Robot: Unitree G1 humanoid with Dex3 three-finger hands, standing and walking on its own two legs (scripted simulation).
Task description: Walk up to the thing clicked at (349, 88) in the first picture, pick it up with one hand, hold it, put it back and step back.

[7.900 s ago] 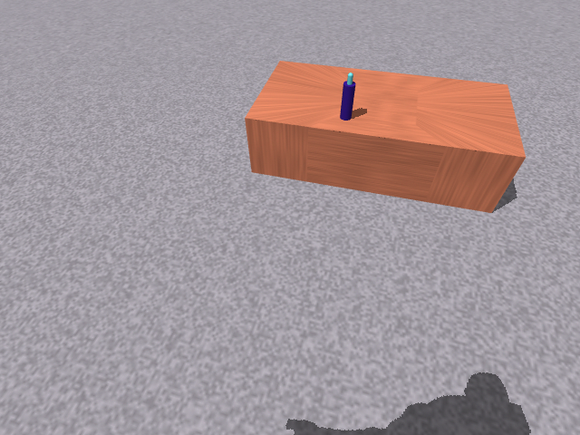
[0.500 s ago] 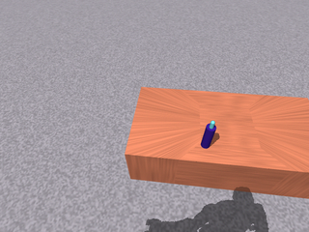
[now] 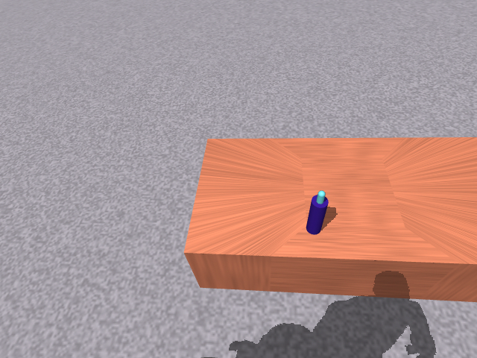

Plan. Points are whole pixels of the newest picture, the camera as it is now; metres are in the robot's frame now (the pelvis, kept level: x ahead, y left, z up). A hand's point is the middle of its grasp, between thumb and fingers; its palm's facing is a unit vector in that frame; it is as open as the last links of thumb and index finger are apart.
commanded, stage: walk up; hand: right
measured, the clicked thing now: (317, 211) +0.61 -0.19 -0.34
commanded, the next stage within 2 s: none
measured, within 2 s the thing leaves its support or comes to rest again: neither
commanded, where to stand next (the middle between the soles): +0.20 +0.05 m, yaw -3 degrees
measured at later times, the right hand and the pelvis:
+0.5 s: hand (364, 312) +0.24 -0.20 -0.14, palm faces -0.01 +0.94 -0.35, open 7.4 cm; pelvis +0.13 +0.06 -0.01, yaw -2 degrees
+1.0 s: hand (362, 339) +0.20 -0.19 -0.17, palm faces +0.01 +0.93 -0.38, open 7.4 cm; pelvis +0.15 +0.07 -0.03, yaw -3 degrees
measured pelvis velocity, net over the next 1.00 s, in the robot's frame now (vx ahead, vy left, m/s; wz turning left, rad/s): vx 0.15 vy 0.07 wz -0.05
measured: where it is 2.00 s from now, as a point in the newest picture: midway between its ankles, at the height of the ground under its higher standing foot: outside the picture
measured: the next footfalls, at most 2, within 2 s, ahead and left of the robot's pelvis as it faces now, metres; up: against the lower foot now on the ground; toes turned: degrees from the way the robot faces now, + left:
left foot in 0.24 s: +0.23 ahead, +0.15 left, +0.00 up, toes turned +4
right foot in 0.62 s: +0.21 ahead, -0.08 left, +0.00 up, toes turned -3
